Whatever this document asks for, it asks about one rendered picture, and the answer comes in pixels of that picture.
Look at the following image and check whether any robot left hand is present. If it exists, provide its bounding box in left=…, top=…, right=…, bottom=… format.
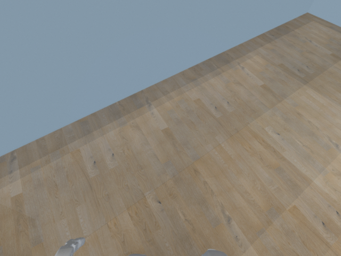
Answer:
left=55, top=237, right=85, bottom=256

